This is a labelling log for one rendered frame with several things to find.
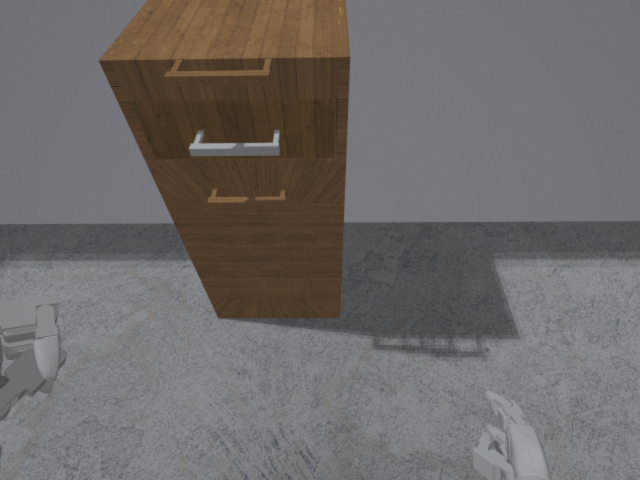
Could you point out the cabinet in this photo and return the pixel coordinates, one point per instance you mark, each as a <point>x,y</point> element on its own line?
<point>252,262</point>

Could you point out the handle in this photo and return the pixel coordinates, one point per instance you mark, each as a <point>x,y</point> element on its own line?
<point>247,202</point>
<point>218,78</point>
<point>234,149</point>

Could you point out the right robot hand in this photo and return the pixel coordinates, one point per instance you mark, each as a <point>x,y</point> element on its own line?
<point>518,453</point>

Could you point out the left robot hand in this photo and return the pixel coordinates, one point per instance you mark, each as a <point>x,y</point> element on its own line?
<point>28,334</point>

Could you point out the drawer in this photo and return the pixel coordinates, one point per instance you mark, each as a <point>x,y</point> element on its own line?
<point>307,126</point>

